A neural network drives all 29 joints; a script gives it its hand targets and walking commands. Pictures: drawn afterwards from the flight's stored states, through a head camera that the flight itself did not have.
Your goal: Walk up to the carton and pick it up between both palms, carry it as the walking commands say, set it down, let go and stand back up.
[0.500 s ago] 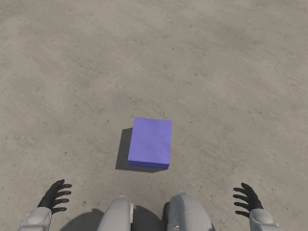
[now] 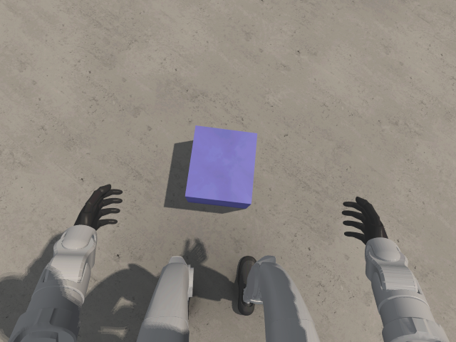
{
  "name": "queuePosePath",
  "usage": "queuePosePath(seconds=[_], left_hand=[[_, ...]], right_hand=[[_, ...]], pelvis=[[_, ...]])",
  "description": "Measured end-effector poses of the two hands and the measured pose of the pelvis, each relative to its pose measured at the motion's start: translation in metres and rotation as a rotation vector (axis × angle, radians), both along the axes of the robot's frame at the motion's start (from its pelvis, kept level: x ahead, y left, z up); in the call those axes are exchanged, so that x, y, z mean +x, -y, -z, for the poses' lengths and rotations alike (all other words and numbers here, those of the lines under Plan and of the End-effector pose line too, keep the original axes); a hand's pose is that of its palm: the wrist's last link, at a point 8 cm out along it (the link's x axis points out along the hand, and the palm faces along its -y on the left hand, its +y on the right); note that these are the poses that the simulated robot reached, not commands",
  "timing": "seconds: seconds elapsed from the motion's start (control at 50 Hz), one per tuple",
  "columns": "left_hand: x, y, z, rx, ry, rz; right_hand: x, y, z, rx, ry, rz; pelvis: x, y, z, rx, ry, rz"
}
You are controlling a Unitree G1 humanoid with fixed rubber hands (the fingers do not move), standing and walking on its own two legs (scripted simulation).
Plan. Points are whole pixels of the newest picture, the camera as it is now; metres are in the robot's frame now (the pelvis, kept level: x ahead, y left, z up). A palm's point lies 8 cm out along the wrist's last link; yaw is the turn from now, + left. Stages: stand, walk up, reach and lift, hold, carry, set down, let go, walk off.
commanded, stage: reach and lift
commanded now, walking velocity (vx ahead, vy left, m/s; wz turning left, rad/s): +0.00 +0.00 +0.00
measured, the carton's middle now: (221, 168) +0.53 +0.01 -0.63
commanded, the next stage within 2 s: none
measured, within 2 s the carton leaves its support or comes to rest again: neither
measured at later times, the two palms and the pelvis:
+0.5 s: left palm (132, 155) +0.42 +0.21 -0.16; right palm (342, 170) +0.42 -0.24 -0.16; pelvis -0.03 -0.01 -0.03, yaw -1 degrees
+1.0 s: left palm (145, 129) +0.50 +0.21 -0.21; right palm (306, 144) +0.49 -0.18 -0.22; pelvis -0.04 +0.01 -0.05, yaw -1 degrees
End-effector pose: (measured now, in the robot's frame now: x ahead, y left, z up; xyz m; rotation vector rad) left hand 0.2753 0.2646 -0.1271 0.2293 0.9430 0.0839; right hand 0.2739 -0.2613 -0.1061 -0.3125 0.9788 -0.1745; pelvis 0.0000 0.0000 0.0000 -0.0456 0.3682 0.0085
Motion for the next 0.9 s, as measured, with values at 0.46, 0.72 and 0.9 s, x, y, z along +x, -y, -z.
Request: queuePosePath(seconds=[0.46, 0.72, 0.9], left_hand=[[0.137, 0.048, 0.022, 0.007, 0.172, 0.011], [0.219, 0.057, 0.065, -0.06, 0.302, 0.006], [0.224, 0.059, 0.112, -0.094, 0.313, -0.019]], right_hand=[[0.13, -0.018, 0.045, 0.109, 0.199, -0.022], [0.22, -0.065, 0.076, 0.118, 0.34, -0.045], [0.21, -0.065, 0.127, 0.078, 0.29, -0.037]], pelvis=[[-0.03, 0.011, 0.028, 0.039, -0.212, 0.038], [-0.04, 0.002, 0.041, 0.029, -0.241, 0.043], [-0.039, -0.008, 0.046, 0.022, -0.272, 0.039]])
